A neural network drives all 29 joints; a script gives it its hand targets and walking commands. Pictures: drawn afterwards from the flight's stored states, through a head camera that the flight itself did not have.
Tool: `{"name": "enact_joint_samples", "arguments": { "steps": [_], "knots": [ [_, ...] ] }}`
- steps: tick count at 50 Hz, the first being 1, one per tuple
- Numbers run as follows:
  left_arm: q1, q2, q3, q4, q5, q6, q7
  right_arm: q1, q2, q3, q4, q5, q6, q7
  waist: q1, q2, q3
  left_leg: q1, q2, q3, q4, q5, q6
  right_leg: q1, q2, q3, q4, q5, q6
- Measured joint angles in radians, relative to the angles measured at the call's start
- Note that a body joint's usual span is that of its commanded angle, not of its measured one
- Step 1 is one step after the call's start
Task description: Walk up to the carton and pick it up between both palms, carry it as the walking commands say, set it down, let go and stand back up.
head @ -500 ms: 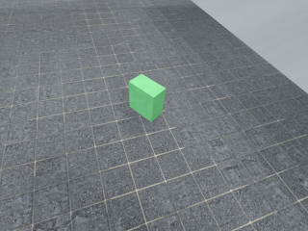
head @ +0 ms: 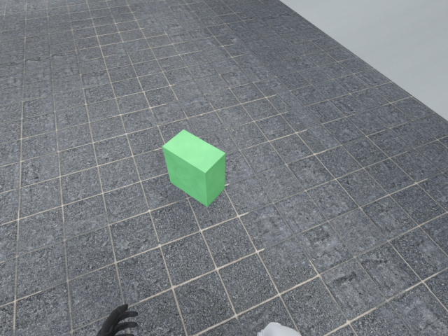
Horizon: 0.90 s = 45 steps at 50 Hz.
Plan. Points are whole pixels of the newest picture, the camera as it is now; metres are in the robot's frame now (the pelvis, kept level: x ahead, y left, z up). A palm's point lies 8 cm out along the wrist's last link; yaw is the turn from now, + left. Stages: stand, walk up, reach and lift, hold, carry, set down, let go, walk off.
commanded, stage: walk up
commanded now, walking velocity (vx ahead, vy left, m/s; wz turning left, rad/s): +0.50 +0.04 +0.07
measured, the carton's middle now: (195, 169) +0.95 +0.09 -0.60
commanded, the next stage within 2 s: none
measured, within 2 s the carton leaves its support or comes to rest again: neither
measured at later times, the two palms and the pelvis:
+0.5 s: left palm (65, 303) +0.23 +0.31 -0.12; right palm (305, 253) +0.29 -0.17 -0.08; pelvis +0.22 +0.07 +0.03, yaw +1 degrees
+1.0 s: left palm (100, 224) +0.40 +0.28 -0.12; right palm (294, 208) +0.42 -0.19 -0.11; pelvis +0.39 +0.04 +0.03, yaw +1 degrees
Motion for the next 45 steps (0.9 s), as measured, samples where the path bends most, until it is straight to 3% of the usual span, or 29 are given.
{"name": "enact_joint_samples", "arguments": {
  "steps": [2,6,10,16,18,20,22,24,28,35,37,39,42,45],
  "knots": [
    [0.051,-0.008,-0.002,0.025,0.0,-0.006,0.009,-0.062,-0.017,-0.006,-0.022,-0.007,0.003,0.003,0.021,0.018,0.008,-0.116,0.006,0.007,0.118,0.067,0.008,0.064,0.014,-0.017,-0.037,-0.015,0.01],
    [0.17,-0.006,0.008,0.072,-0.001,-0.005,0.028,-0.195,-0.047,-0.021,-0.091,-0.032,0.025,0.01,0.056,0.027,0.016,-0.311,0.033,0.057,0.073,0.163,-0.026,0.166,0.023,-0.03,-0.128,-0.023,0.017],
    [0.266,0.007,0.02,0.108,0.004,0.003,0.032,-0.292,-0.061,-0.013,-0.144,-0.029,0.048,0.032,0.099,0.015,0.033,-0.372,0.052,0.072,-0.201,0.222,-0.037,0.251,0.01,-0.025,-0.192,-0.039,0.044],
    [0.352,0.043,0.023,0.128,-0.001,0.02,0.013,-0.335,-0.033,0.008,-0.149,-0.015,0.032,0.054,0.142,-0.046,-0.003,-0.252,0.04,0.14,-0.578,0.317,-0.035,0.331,-0.043,-0.012,-0.183,-0.131,0.095],
    [0.354,0.049,0.018,0.137,-0.01,0.026,0.009,-0.335,-0.013,0.006,-0.143,-0.029,0.007,0.038,0.138,-0.078,-0.013,-0.244,0.018,0.166,-0.541,0.338,-0.004,0.277,-0.068,0.046,-0.011,-0.21,0.062],
    [0.33,0.049,0.017,0.132,-0.009,0.038,0.008,-0.312,-0.001,0.009,-0.143,-0.037,-0.01,0.025,0.12,-0.08,-0.021,-0.22,0.015,0.173,-0.516,0.274,0.014,0.184,-0.046,0.105,0.245,-0.252,0.048],
    [0.29,0.054,0.017,0.118,-0.008,0.04,0.009,-0.27,0.01,0.012,-0.133,-0.036,-0.013,0.016,0.104,-0.088,-0.028,-0.164,0.009,0.183,-0.558,0.256,0.014,0.102,-0.037,0.125,0.403,-0.21,0.042],
    [0.248,0.054,0.016,0.1,-0.008,0.041,0.006,-0.223,0.016,0.015,-0.118,-0.032,-0.013,0.009,0.087,-0.09,-0.036,-0.1,0.005,0.198,-0.619,0.26,0.011,0.045,-0.041,0.124,0.435,-0.156,0.046],
    [0.157,0.049,0.014,0.066,-0.01,0.055,0.003,-0.126,0.016,0.016,-0.083,-0.025,-0.02,0.004,0.043,-0.081,-0.052,0.0,-0.005,0.207,-0.721,0.265,0.006,-0.011,-0.055,0.107,0.312,-0.085,0.069],
    [0.054,0.027,0.007,0.033,-0.017,0.063,-0.006,-0.037,0.001,0.004,-0.031,-0.025,0.003,0.004,0.005,-0.06,-0.042,0.09,-0.019,0.237,-0.744,0.201,-0.027,0.052,-0.05,0.069,-0.08,0.01,0.072],
    [0.055,0.023,0.008,0.037,-0.013,0.047,0.003,-0.012,-0.005,0.003,-0.023,-0.021,0.011,0.003,0.004,-0.061,-0.055,0.084,-0.024,0.245,-0.675,0.139,-0.042,0.107,-0.046,0.06,-0.182,0.07,0.044],
    [0.051,0.001,0.011,0.049,-0.007,0.036,0.017,-0.019,-0.02,-0.001,-0.015,-0.014,0.024,0.0,0.005,-0.021,-0.043,0.026,-0.008,0.186,-0.495,0.041,-0.031,0.108,-0.029,0.044,-0.128,0.044,0.018],
    [0.073,-0.021,-0.001,0.063,-0.003,0.03,0.029,-0.049,-0.023,-0.011,-0.014,-0.013,0.039,-0.003,0.018,0.011,-0.027,-0.072,-0.009,0.124,-0.28,-0.006,-0.027,0.164,-0.018,0.018,-0.141,-0.01,0.016],
    [0.118,-0.027,-0.001,0.086,-0.003,0.036,0.037,-0.095,-0.017,-0.006,-0.019,-0.013,0.043,0.004,0.046,0.01,-0.031,-0.134,-0.005,0.118,-0.254,0.007,-0.027,0.211,-0.007,0.011,-0.189,-0.011,0.02]
  ]
}}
